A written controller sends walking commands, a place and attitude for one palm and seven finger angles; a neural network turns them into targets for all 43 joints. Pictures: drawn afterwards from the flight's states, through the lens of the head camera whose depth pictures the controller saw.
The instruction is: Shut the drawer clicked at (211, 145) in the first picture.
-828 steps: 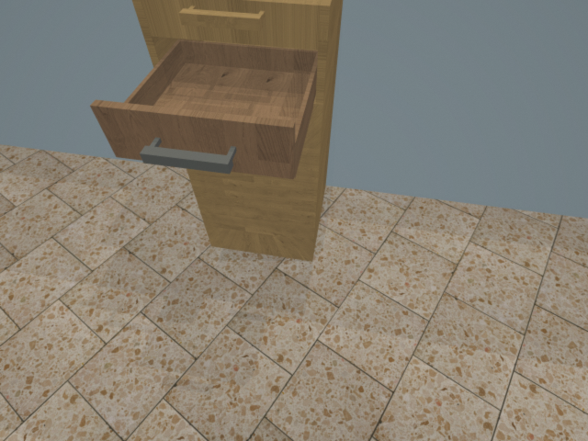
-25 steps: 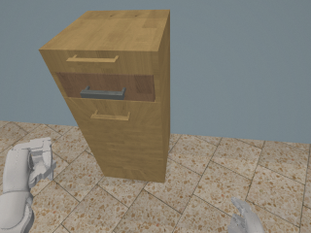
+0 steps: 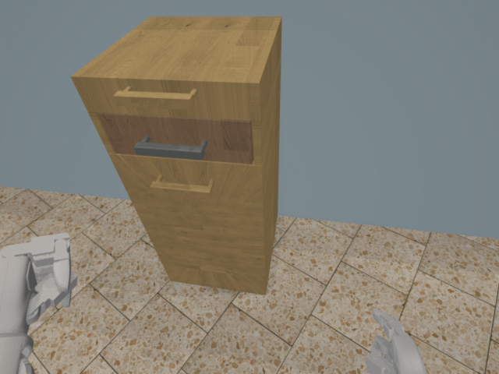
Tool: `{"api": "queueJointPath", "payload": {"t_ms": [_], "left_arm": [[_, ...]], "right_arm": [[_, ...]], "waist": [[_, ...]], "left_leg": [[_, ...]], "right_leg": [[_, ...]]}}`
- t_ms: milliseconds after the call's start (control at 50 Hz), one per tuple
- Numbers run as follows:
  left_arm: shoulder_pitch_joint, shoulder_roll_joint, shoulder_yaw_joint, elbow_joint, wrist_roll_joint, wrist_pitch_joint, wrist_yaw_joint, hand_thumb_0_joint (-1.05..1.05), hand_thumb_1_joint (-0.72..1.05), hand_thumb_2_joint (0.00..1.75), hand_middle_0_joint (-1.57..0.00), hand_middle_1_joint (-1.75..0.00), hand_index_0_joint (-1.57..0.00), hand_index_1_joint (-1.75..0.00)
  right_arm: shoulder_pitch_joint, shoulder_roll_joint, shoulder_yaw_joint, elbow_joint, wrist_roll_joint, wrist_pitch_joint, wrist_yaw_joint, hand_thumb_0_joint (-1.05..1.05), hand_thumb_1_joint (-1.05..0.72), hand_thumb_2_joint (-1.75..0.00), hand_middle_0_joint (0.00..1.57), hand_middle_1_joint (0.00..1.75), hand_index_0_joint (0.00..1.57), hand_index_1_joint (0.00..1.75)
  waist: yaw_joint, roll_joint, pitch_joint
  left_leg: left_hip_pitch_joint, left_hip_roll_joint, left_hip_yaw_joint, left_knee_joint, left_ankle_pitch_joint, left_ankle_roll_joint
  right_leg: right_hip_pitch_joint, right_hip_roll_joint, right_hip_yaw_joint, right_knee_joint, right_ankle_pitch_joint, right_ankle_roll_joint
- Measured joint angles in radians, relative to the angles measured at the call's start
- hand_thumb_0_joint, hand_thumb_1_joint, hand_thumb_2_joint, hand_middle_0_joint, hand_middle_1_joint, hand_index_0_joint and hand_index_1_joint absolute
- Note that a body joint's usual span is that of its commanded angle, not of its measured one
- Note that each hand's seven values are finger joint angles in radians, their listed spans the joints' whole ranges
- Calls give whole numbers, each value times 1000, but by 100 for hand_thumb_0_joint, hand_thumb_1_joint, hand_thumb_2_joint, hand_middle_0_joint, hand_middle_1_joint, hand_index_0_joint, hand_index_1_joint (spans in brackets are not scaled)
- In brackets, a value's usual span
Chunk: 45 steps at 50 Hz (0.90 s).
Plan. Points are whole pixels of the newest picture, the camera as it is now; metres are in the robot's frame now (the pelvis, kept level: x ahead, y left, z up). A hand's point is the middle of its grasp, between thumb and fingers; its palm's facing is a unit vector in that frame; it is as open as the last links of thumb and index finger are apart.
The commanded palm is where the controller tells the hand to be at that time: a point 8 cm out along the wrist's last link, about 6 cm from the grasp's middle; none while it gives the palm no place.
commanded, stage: step back with the hand held close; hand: left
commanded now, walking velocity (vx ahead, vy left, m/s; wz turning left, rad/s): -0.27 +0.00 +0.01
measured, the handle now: (172, 146) +0.60 +0.27 +0.03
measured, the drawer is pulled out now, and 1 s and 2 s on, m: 0.00 0.00 0.00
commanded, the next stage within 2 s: stop stepping back and stand still in 1.22 s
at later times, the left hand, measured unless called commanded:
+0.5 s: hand (16, 312) +0.14 +0.28 +0.15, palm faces +0.29 -0.81 -0.51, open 3.2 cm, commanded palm +0.08 +0.32 +0.17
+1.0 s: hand out of the picture +0.07 +0.29 +0.16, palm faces +0.35 -0.81 -0.48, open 3.2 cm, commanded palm -0.01 +0.33 +0.17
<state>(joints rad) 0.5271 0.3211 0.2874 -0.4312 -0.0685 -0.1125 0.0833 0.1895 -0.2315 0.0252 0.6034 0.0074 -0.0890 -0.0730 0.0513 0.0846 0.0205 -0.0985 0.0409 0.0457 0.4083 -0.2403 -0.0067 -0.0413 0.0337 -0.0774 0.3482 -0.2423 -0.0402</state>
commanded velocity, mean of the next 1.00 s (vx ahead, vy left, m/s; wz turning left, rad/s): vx -0.31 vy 0.00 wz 0.01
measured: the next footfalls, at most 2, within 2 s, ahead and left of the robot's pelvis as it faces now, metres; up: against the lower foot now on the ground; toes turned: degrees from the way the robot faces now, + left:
right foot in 1.18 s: -0.22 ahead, -0.05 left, +0.00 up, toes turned -1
left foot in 1.66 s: -0.20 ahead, +0.16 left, +0.00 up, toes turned +5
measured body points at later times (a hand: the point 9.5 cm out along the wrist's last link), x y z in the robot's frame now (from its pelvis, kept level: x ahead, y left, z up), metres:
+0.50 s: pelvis -0.06 +0.04 -0.01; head -0.03 +0.05 +0.44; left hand +0.12 +0.32 +0.18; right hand +0.12 -0.20 -0.08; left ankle -0.01 +0.12 -0.74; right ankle -0.03 -0.09 -0.74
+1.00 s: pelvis -0.13 +0.05 -0.02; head -0.11 +0.07 +0.43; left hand +0.05 +0.33 +0.18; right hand +0.03 -0.20 -0.09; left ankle -0.01 +0.12 -0.74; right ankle -0.13 -0.09 -0.70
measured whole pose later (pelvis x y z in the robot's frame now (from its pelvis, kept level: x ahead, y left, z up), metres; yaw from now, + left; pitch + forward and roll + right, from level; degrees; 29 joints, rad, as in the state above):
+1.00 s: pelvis -0.13 +0.05 -0.02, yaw +2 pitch +0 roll -4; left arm 0.56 0.43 0.40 -0.58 -0.01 -0.27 0.14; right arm 0.22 -0.20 -0.02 0.58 -0.01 -0.09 -0.08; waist -0.05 0.02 0.04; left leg -0.48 0.01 -0.01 0.57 -0.10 0.07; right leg -0.43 0.09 0.01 0.91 -0.38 0.02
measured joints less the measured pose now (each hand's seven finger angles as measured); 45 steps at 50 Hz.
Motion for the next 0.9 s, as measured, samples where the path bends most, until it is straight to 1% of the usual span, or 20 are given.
{"api": "queueJointPath", "payload": {"t_ms": [80, 200, 260, 320, 380, 440, 540, 600, 700, 740, 780, 820, 840, 880, 900], "left_arm": [[14, 26, 43, -22, 8, -36, 1, 1, 89, 90, -140, -160, -140, -160], [69, 40, 35, -45, 9, -38, 1, 1, 89, 90, -140, -160, -140, -160], [98, 60, 36, -75, 9, -36, 3, 1, 89, 90, -140, -160, -140, -160], [117, 89, 55, -110, 8, -42, 10, 1, 89, 90, -140, -160, -140, -160], [123, 108, 77, -135, 9, -52, 18, 1, 89, 90, -140, -160, -140, -160], [121, 111, 90, -142, 12, -64, 24, 1, 89, 90, -140, -160, -140, -160], [107, 88, 93, -128, 27, -85, 29, 1, 89, 90, -140, -160, -140, -160], [95, 72, 92, -121, 41, -94, 30, 1, 89, 90, -140, -160, -140, -160], [80, 50, 93, -132, 56, -112, 32, 1, 89, 90, -140, -160, -140, -160], [80, 41, 91, -141, 56, -121, 35, 1, 89, 90, -140, -160, -140, -160], [79, 35, 83, -156, 52, -129, 41, 1, 89, 90, -140, -160, -140, -160], [71, 33, 72, -171, 48, -137, 51, 1, 89, 90, -140, -160, -140, -160], [64, 35, 67, -177, 47, -140, 55, 1, 89, 90, -140, -160, -140, -160], [50, 45, 63, -184, 44, -145, 59, 1, 89, 90, -140, -160, -140, -160], [45, 53, 66, -184, 43, -148, 61, 1, 89, 90, -140, -160, -140, -160]], "right_arm": [[-12, 1, -8, -24, 0, 48, 9, 2, -90, -89, 21, 30, 20, 30], [-20, -14, -36, -56, 8, 101, 6, 2, -90, -89, 21, 30, 20, 30], [-15, -13, -46, -68, 12, 117, 0, 2, -91, -89, 21, 30, 20, 30], [-8, -5, -47, -77, 14, 124, -4, 2, -91, -89, 20, 30, 20, 30], [-4, 4, -43, -83, 14, 122, -5, 2, -91, -89, 20, 30, 20, 30], [-4, 11, -36, -88, 14, 112, -4, 2, -91, -89, 20, 30, 20, 30], [-5, 16, -21, -98, 14, 80, -2, 2, -90, -89, 21, 30, 20, 30], [-1, 18, -15, -99, 12, 59, -3, 2, -90, -89, 21, 30, 20, 30], [10, 20, -11, -87, 5, 31, -1, 2, -90, -89, 21, 30, 21, 30], [14, 20, -12, -76, 2, 23, 1, 2, -90, -89, 21, 30, 21, 30], [18, 18, -15, -63, -2, 18, 4, 2, -90, -89, 21, 30, 21, 31], [16, 12, -19, -47, -6, 16, 6, 2, -90, -89, 21, 30, 21, 31], [14, 9, -21, -40, -7, 16, 6, 2, -90, -89, 21, 30, 21, 31], [10, 5, -24, -31, -7, 20, 2, 2, -90, -89, 21, 30, 21, 31], [9, 4, -25, -30, -6, 21, -1, 2, -90, -89, 21, 30, 21, 30]], "waist": [[-26, -13, -3], [-54, -27, 12], [-61, -41, 20], [-63, -58, 24], [-60, -71, 22], [-58, -75, 19], [-51, -70, 17], [-49, -66, 21], [-38, -61, 29], [-35, -63, 27], [-32, -68, 21], [-35, -76, 21], [-39, -80, 24], [-51, -89, 30], [-58, -90, 32]], "left_leg": [[-57, 3, 2, 20, 0, 1], [-112, -14, 24, 17, 20, 22], [-134, -23, 31, 20, 28, 32], [-152, -32, 34, 27, 36, 41], [-170, -39, 37, 39, 42, 50], [-189, -45, 38, 55, 49, 59], [-227, -52, 38, 96, 53, 72], [-253, -55, 28, 127, 54, 75], [-292, -48, 12, 176, 48, 72], [-310, -44, 7, 200, 12, 67], [-332, -45, -2, 228, -47, 51], [-350, -52, -14, 248, -77, 35], [-354, -54, -18, 249, -68, 33], [-358, -56, -19, 236, -5, 44], [-360, -53, -17, 227, 33, 56]], "right_leg": [[-52, 2, 2, 6, 11, 5], [-123, -17, 22, 25, 28, 24], [-150, -27, 28, 38, 33, 33], [-174, -37, 31, 56, 36, 41], [-194, -45, 33, 74, 40, 47], [-215, -53, 34, 95, 45, 53], [-255, -63, 33, 144, 45, 60], [-275, -57, 41, 175, 41, 63], [-301, -43, 39, 209, 42, 52], [-308, -38, 36, 206, 50, 48], [-319, -34, 37, 199, 62, 42], [-331, -32, 39, 200, 73, 42], [-335, -32, 39, 203, 77, 43], [-345, -32, 41, 210, 83, 49], [-354, -28, 42, 220, 71, 51]]}}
